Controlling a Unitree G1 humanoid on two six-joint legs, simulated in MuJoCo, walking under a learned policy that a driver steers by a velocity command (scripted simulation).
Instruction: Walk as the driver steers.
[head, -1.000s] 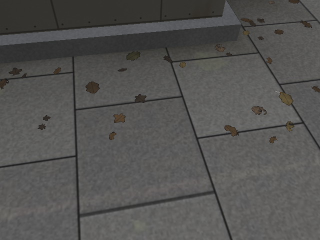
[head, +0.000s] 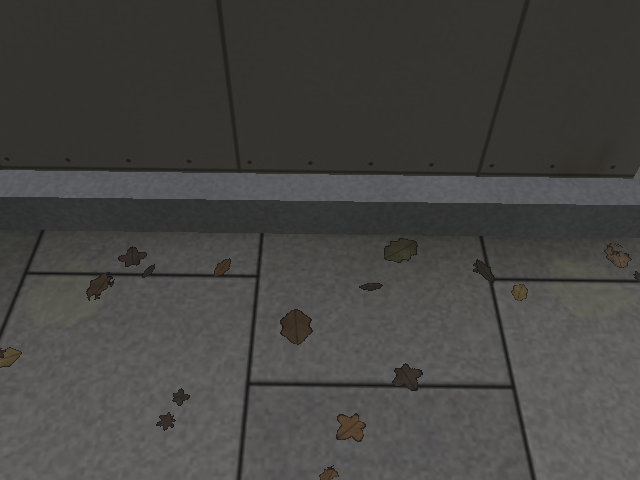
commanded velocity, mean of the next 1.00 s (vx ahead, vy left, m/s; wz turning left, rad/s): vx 0.26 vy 0.00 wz -0.27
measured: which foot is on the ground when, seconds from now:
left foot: down 0.00-0.24, up 0.26-0.68, down 0.70-1.00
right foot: up 0.00-0.22, down 0.24-0.74, up 0.76-0.90, down 0.92-1.00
